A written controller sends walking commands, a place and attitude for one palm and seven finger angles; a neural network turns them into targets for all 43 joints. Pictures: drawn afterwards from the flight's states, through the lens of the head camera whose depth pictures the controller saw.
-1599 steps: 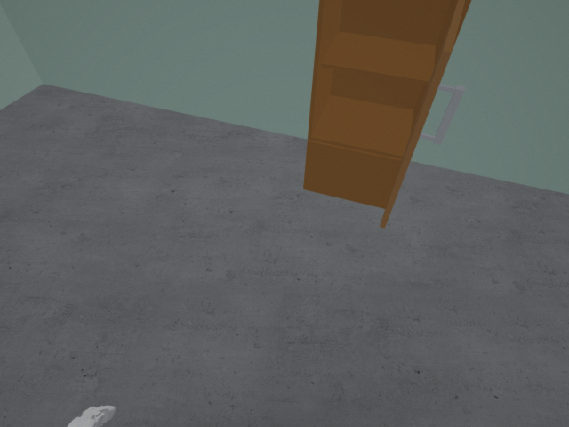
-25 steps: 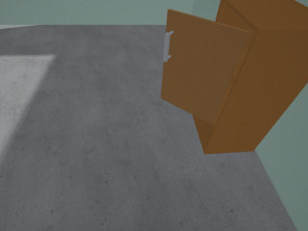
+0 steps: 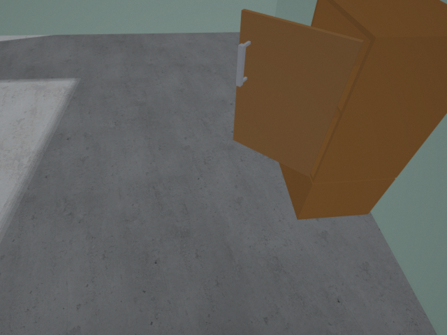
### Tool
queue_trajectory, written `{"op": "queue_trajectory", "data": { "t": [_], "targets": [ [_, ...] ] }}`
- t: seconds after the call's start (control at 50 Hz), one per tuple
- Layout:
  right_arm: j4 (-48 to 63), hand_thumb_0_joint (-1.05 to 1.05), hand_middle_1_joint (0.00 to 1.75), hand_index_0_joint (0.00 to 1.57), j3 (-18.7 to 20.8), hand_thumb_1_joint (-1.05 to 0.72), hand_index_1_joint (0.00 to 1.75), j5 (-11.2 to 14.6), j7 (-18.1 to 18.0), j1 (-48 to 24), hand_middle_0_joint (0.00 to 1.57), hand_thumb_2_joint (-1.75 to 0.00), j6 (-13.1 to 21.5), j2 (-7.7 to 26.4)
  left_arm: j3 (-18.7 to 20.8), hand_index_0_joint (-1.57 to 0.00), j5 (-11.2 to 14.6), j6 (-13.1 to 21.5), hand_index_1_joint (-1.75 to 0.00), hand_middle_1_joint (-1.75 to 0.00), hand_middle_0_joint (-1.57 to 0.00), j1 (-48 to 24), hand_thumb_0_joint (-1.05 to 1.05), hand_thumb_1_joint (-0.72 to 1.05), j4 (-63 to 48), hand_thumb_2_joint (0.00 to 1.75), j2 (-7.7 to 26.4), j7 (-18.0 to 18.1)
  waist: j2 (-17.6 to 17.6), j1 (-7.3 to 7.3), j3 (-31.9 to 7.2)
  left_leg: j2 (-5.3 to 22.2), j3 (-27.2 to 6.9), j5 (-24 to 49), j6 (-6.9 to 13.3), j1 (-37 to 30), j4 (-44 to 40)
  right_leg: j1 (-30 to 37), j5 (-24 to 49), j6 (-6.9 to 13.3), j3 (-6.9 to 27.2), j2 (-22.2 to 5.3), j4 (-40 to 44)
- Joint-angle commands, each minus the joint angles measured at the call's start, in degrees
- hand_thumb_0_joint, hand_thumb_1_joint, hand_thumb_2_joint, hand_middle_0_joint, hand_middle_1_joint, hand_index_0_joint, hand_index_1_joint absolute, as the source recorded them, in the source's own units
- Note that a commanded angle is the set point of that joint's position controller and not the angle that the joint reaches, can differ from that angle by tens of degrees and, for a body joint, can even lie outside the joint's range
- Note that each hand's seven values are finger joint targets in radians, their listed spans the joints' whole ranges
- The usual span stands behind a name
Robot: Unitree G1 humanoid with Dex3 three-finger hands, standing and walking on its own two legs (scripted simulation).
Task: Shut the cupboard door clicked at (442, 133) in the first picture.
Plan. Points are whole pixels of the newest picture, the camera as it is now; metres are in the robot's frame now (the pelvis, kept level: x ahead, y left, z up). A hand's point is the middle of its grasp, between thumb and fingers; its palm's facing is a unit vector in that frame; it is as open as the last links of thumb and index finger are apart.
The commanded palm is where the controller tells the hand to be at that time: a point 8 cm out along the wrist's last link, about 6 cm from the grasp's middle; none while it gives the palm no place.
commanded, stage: look to check the result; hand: left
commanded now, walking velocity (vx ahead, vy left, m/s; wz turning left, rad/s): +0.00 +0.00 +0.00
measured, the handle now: (243, 64) +1.02 -0.03 -0.01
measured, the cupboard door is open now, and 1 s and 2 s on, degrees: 49 49 49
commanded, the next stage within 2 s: walk to a spot facing it in 0.04 s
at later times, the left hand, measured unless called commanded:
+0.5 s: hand out of the picture +0.00 +0.19 -0.20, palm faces +0.17 -0.96 -0.21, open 7.4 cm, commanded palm none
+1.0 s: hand out of the picture +0.01 +0.18 -0.14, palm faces +0.45 -0.84 -0.29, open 7.4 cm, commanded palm none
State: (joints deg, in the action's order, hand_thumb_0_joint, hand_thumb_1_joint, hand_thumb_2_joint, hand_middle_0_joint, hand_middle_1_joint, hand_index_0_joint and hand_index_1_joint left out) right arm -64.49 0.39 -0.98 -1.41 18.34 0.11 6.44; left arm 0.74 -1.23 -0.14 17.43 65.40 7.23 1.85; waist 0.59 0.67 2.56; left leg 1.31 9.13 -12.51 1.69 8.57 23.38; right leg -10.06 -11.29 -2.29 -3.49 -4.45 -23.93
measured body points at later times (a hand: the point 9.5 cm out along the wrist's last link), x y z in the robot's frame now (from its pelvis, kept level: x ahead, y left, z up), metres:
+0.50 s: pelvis -0.01 +0.00 -0.02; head +0.03 +0.02 +0.43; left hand +0.00 +0.24 -0.18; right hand +0.02 -0.23 -0.17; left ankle +0.01 +0.10 -0.74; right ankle +0.02 -0.14 -0.74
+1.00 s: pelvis +0.04 -0.04 +0.00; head +0.08 -0.05 +0.45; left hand -0.01 +0.22 -0.12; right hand +0.21 -0.26 -0.15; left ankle -0.01 +0.10 -0.64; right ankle +0.05 -0.15 -0.74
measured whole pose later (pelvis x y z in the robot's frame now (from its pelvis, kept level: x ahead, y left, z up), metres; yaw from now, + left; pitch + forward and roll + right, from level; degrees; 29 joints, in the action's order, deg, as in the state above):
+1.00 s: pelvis +0.04 -0.04 +0.00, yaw +29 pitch +1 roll +2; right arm -53.3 5.0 -2.4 1.8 14.1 -2.7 16.1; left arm 2.9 -1.6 1.1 14.0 51.9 11.4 0.1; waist -1.4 2.8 2.5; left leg -0.4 -1.1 -15.8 -1.5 34.8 66.1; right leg -7.2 -17.0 0.8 -5.5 -3.4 -23.4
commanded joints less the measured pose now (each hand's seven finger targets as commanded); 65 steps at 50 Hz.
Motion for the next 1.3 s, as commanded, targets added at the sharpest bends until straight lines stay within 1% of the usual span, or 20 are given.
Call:
{"op": "queue_trajectory", "data": {
  "t": [0.0,0.26,0.44,0.48,0.52,0.56,0.6,0.72,0.78,0.8,0.82,0.84,0.86,0.9,0.96,1.04,1.16,1.24,1.26,1.28],
  "targets": [
    [0.9,0.0,0.3,0.2,1.1,-0.9,0.3,0.4,-0.4,4.6,0.2,-0.9,0.3,6.0,1.0,-0.2,0.1,0.5,-0.3,-0.3,-0.2,4.5,0.0,0.9,-1.2,0.9,5.7,0.5,-1.1,-0.13,4.3,5.4,-7.3,-1.4,-0.2,3.2,-7.6,-2.1,1.2,2.8,2.9,-1.7,4.5],
    [3.3,0.0,0.3,0.2,2.1,-0.9,0.3,0.1,0.1,2.0,0.2,-0.9,-0.9,7.0,3.0,-0.2,0.1,-0.3,-0.3,-0.3,-0.2,2.7,0.0,0.9,-4.1,0.9,7.5,0.6,-1.5,-0.4,2.6,4.9,-9.4,1.9,0.3,7.5,-2.4,-2.5,-2.1,2.5,-0.1,-3.8,-0.3],
    [9.8,0.0,0.3,0.2,4.1,-0.9,0.3,-0.4,1.3,0.5,0.2,-0.9,-2.3,7.7,5.7,-0.2,-0.5,-1.2,-0.3,-0.3,-0.2,-3.3,0.0,0.9,-12.0,0.9,12.4,0.5,6.3,0.91,-1.1,1.5,-8.0,-2.0,-1.1,10.9,14.8,-9.3,-12.2,6.8,-0.2,-14.1,-0.2],
    [10.8,0.0,0.3,0.2,4.5,-0.9,0.3,-0.7,1.5,1.6,0.2,-0.9,-2.0,10.0,5.8,-0.2,-0.4,-1.6,-0.3,-0.3,-0.2,-5.3,0.0,0.9,-13.8,0.9,11.6,0.2,-3.3,1.99,-0.5,4.3,-16.4,0.9,0.5,11.1,7.2,-11.9,-14.9,3.9,-4.3,-9.5,-9.0],
    [11.2,0.0,0.3,0.2,5.8,-0.9,0.3,-1.5,0.5,4.8,0.2,-0.9,-1.2,15.7,5.4,-0.2,-0.2,-2.1,-0.3,-0.3,-0.2,-7.9,0.0,0.9,-16.1,0.9,9.4,0.3,-19.6,4.35,0.0,14.8,-42.1,4.4,5.8,6.1,-9.1,-20.6,-21.5,0.1,-2.6,1.8,-31.5],
    [11.3,0.0,0.3,0.2,5.7,-0.9,0.3,-1.2,-0.4,3.6,0.2,-0.9,-1.1,16.6,5.3,-0.2,-0.4,-1.7,-0.3,-0.3,-0.2,-8.9,0.0,0.9,-16.7,0.9,9.6,0.1,-11.9,2.69,-4.2,14.9,-40.2,6.1,8.3,1.7,-7.0,-24.3,-16.6,0.1,5.3,0.8,-40.4],
    [12.8,0.0,0.3,0.2,5.0,-0.9,0.3,-1.2,-0.5,0.8,0.2,-0.9,-0.6,15.5,5.0,-0.2,-0.2,-0.8,-0.3,-0.3,-0.2,-9.0,0.0,0.9,-16.8,0.9,9.3,-0.7,-7.1,1.61,-5.9,11.5,-35.8,4.0,8.2,0.9,-5.6,-22.6,-13.0,-0.5,5.4,1.2,-37.3],
    [13.8,0.0,0.3,0.2,5.8,-0.9,0.3,-1.4,0.2,-0.7,0.2,-0.9,-0.9,17.9,4.2,-0.2,-0.2,-0.4,-0.3,-0.3,-0.2,-10.0,0.0,0.9,-19.3,0.9,9.9,-2.0,-10.3,1.83,-4.0,8.1,-38.5,-14.5,8.4,3.5,-8.6,-15.3,-14.9,-0.3,3.1,4.8,-19.5],
    [15.4,0.0,0.3,0.2,6.0,-0.9,0.3,-1.0,0.6,-5.6,0.2,-0.9,-1.4,17.7,4.7,-0.2,-0.3,-0.1,-0.3,-0.3,-0.2,-1.4,0.0,0.9,-17.2,0.9,11.4,-2.2,-9.0,-2.77,-2.7,2.5,-34.3,-22.5,5.1,18.5,-5.4,5.4,-9.8,0.5,0.4,7.0,-3.4],
    [16.3,0.0,0.3,0.2,5.6,-0.9,0.3,-0.3,0.9,-7.4,0.2,-0.9,-1.3,15.1,5.7,-0.2,-0.7,0.5,-0.3,-0.3,-0.2,4.1,0.0,0.9,-16.4,0.9,15.1,-1.8,-0.6,-5.79,-3.7,-2.3,-28.0,-22.7,2.0,30.6,5.8,18.4,-16.3,2.6,9.1,0.2,7.2],
    [18.1,0.0,0.3,0.2,4.6,-0.9,0.3,0.4,1.0,-7.2,0.2,-0.9,-0.7,9.9,6.6,-0.2,-1.6,0.7,-0.3,-0.3,-0.2,5.3,0.0,0.9,-16.8,0.9,20.3,-0.8,18.1,-6.51,-2.5,-9.2,-13.4,-22.2,-2.2,44.1,27.0,22.9,-32.6,8.6,33.9,-20.5,17.3],
    [18.4,0.0,0.3,0.2,5.2,-0.9,0.3,-1.3,1.3,-9.0,0.2,-0.9,-0.5,13.6,5.9,-0.2,-0.2,0.4,-0.3,-0.3,-0.2,1.7,0.0,0.9,-17.6,0.9,19.8,-0.7,9.8,-4.02,1.9,-4.6,-15.0,-18.6,-2.3,41.5,38.6,11.0,-30.8,10.1,33.7,-24.4,17.9],
    [18.4,0.0,0.3,0.2,5.5,-0.9,0.3,-1.2,2.0,-7.9,0.2,-0.9,-0.9,12.7,6.2,-0.2,-0.2,1.2,-0.3,-0.3,-0.2,-2.4,0.0,0.9,-18.6,0.9,19.1,-0.8,6.7,-1.24,1.7,-1.7,-15.6,-13.5,-2.3,39.4,44.6,5.2,-34.3,11.0,31.8,-23.2,18.0],
    [16.9,0.0,0.3,0.2,5.4,-0.9,0.3,-1.4,3.1,-7.1,0.2,-0.9,-1.5,12.7,4.9,-0.2,-0.2,2.3,-0.3,-0.3,-0.2,-6.9,0.0,0.9,-18.6,0.9,14.1,-0.9,8.8,1.49,5.5,1.3,-13.9,-5.8,-3.1,37.0,47.4,-0.6,-24.7,8.2,18.6,-17.1,17.3],
    [15.9,0.0,0.3,0.2,4.6,-0.9,0.3,-0.9,4.0,-7.9,0.2,-0.9,-1.5,10.7,4.1,-0.2,0.0,3.6,-0.3,-0.3,-0.2,-0.7,0.0,0.9,-16.1,0.9,11.7,-1.1,8.4,0.25,3.2,0.8,-9.3,0.4,-3.8,34.6,44.6,6.4,3.6,6.2,2.8,-11.1,12.4],
    [16.9,0.0,0.3,0.2,3.7,-0.9,0.3,-0.7,4.3,-12.9,0.2,-0.9,-1.6,9.4,3.9,-0.2,-0.4,4.2,-0.3,-0.3,-0.2,7.5,0.0,0.9,-12.9,0.9,11.1,-0.6,8.9,-1.83,1.8,1.4,-6.7,0.1,-2.7,36.7,40.0,15.2,25.3,5.1,-2.7,-12.0,8.3],
    [19.4,0.0,0.3,0.2,2.2,-0.9,0.3,-0.7,5.1,-22.3,0.2,-0.9,-0.8,8.5,3.9,-0.2,-0.7,4.2,-0.3,-0.3,-0.2,11.9,0.0,0.9,-10.9,0.9,12.3,-0.4,8.7,-3.64,4.4,0.5,-1.7,-1.9,-0.1,31.0,21.5,17.4,32.5,6.7,-6.5,-14.6,6.8],
    [16.2,0.0,0.3,0.2,2.9,-0.9,0.3,-0.9,3.9,-9.0,0.2,-0.9,0.5,11.4,4.4,-0.2,-0.1,4.3,-0.3,-0.3,-0.2,10.1,0.0,0.9,-10.8,0.9,15.7,-0.7,9.3,2.93,-4.3,-6.0,2.7,-5.0,4.2,6.5,12.1,12.8,48.3,5.3,-11.6,-14.2,-12.0],
    [14.3,0.0,0.3,0.2,3.9,-0.9,0.3,-1.2,3.3,-0.6,0.2,-0.9,0.7,14.5,4.3,-0.2,0.3,4.3,-0.3,-0.3,-0.2,9.0,0.0,0.9,-11.4,0.9,15.7,-1.1,6.5,7.59,-9.8,-3.4,-0.7,-0.3,6.1,-10.6,7.6,2.0,37.9,3.7,-12.3,-13.8,-25.3],
    [12.8,0.0,0.3,0.2,5.9,-0.9,0.3,-1.8,2.5,6.6,0.2,-0.9,1.0,22.2,4.0,-0.2,0.8,4.1,-0.3,-0.3,-0.2,10.1,0.0,0.9,-13.2,0.9,12.6,-2.0,-6.1,9.74,-17.0,14.3,-27.1,2.6,13.6,-27.2,5.3,-17.2,1.5,0.4,-11.8,-5.5,-45.6]
  ]
}}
